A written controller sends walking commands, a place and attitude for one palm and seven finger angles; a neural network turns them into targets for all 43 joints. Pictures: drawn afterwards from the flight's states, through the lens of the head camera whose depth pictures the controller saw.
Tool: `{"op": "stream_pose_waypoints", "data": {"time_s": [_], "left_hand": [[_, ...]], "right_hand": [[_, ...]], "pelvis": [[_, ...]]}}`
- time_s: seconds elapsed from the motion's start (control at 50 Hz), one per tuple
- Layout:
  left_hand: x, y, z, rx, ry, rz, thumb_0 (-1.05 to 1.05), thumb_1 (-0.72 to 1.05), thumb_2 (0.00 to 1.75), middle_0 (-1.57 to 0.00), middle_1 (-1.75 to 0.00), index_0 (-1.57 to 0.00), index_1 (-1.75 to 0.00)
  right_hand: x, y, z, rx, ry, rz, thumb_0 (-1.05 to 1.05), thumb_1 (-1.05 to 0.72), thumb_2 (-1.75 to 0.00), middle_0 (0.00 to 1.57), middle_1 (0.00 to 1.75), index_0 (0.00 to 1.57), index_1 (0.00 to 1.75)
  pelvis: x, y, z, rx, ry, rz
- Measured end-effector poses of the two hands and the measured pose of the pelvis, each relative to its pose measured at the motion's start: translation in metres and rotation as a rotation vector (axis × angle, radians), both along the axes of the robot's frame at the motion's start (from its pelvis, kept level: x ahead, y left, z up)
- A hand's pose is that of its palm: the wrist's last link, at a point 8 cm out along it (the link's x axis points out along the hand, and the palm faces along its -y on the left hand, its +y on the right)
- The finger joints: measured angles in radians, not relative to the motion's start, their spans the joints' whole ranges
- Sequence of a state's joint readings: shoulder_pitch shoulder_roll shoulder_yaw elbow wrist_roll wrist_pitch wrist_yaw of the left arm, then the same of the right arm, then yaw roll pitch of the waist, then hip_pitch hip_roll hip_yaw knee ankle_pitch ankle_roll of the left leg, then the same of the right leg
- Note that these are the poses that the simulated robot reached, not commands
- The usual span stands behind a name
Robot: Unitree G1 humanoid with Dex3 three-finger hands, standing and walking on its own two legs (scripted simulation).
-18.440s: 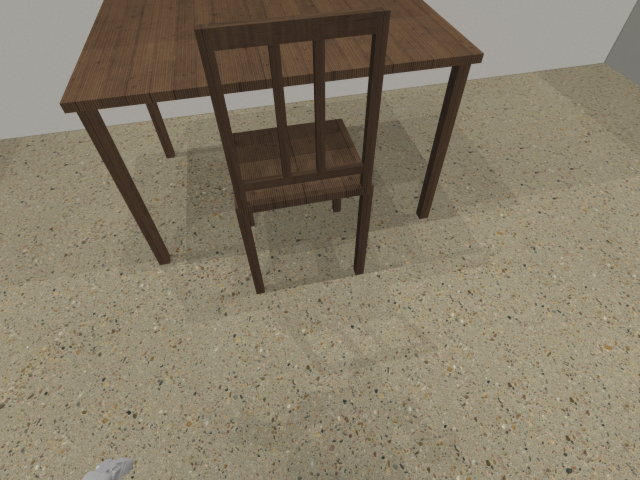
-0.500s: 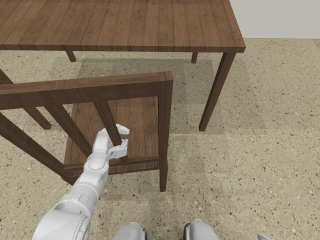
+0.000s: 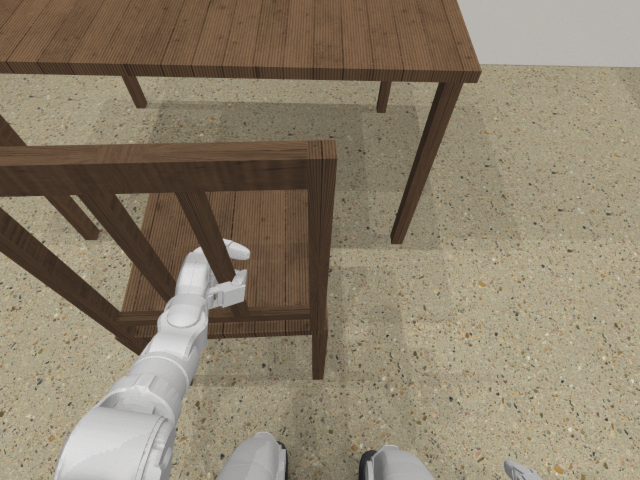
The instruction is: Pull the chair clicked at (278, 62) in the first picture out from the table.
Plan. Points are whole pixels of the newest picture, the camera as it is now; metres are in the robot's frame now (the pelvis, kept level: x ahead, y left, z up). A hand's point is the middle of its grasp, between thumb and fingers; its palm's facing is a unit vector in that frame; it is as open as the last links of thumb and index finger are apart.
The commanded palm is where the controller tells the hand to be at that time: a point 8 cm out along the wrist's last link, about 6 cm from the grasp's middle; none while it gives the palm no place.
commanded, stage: step backward, pulling the chair out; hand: left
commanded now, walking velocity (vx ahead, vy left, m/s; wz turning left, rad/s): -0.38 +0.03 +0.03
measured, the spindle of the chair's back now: (152, 267) +0.38 +0.26 -0.03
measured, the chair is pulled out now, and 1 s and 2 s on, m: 0.26 0.36 0.58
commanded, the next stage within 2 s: stop walking, hand still on the chair in 2.00 s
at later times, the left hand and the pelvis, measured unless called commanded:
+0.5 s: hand (227, 324) +0.31 +0.14 -0.06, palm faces +0.02 -0.98 -0.19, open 5.6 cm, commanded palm +0.31 +0.20 -0.05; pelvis -0.06 +0.00 +0.00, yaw -1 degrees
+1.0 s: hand (228, 354) +0.27 +0.14 -0.06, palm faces +0.04 -0.98 -0.19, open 5.6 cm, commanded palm +0.25 +0.19 -0.05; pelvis -0.11 -0.02 +0.00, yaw -1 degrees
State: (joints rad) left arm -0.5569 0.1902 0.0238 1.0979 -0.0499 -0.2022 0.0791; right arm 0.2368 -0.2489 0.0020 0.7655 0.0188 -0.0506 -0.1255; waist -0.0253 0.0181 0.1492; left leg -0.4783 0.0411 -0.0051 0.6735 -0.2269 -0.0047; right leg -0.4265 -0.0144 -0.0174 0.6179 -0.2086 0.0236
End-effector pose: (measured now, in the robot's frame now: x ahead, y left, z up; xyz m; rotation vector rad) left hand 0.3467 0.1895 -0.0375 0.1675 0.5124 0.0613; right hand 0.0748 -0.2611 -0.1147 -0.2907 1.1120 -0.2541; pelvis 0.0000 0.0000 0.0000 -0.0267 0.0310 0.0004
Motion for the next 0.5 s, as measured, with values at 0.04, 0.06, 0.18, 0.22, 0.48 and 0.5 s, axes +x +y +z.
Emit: {"op": "stream_pose_waypoints", "data": {"time_s": [0.04,0.06,0.18,0.22,0.48,0.5], "left_hand": [[-0.006,0.000,0.000,0.004,-0.001,0.006,0.06,0.63,0.81,-0.32,-1.24,-0.50,-1.45],[-0.009,0.000,0.000,0.005,-0.002,0.010,0.06,0.63,0.81,-0.33,-1.24,-0.50,-1.45],[-0.027,0.000,0.000,0.012,-0.004,0.021,0.06,0.62,0.82,-0.35,-1.22,-0.50,-1.45],[-0.032,0.000,0.000,0.010,-0.002,0.011,0.06,0.62,0.81,-0.34,-1.23,-0.50,-1.45],[-0.057,0.005,0.000,0.008,-0.005,-0.003,0.06,0.63,0.81,-0.33,-1.25,-0.50,-1.45],[-0.058,0.004,0.000,0.011,-0.007,0.001,0.07,0.62,0.81,-0.34,-1.25,-0.50,-1.45]], "right_hand": [[-0.004,0.002,-0.003,0.020,-0.008,0.000,0.01,-0.90,-0.90,0.20,0.30,0.20,0.30],[-0.006,0.002,-0.004,0.028,-0.014,-0.003,0.01,-0.90,-0.90,0.20,0.30,0.20,0.30],[-0.023,-0.001,-0.006,0.023,-0.029,-0.028,0.01,-0.90,-0.90,0.20,0.30,0.20,0.30],[-0.030,-0.002,-0.004,0.003,-0.020,-0.029,0.01,-0.90,-0.90,0.20,0.30,0.20,0.30],[-0.057,0.011,-0.005,0.028,-0.050,-0.014,0.01,-0.90,-0.90,0.20,0.30,0.20,0.30],[-0.059,0.010,-0.006,0.035,-0.052,-0.017,0.01,-0.90,-0.90,0.20,0.30,0.20,0.30]], "pelvis": [[-0.007,-0.004,-0.001,-0.006,-0.006,0.000],[-0.011,-0.006,-0.001,-0.006,-0.006,0.001],[-0.025,-0.003,-0.001,0.009,-0.006,0.011],[-0.028,0.002,0.000,0.014,-0.010,0.017],[-0.058,-0.001,-0.003,-0.029,-0.036,-0.021],[-0.060,-0.003,-0.004,-0.025,-0.037,-0.019]]}}
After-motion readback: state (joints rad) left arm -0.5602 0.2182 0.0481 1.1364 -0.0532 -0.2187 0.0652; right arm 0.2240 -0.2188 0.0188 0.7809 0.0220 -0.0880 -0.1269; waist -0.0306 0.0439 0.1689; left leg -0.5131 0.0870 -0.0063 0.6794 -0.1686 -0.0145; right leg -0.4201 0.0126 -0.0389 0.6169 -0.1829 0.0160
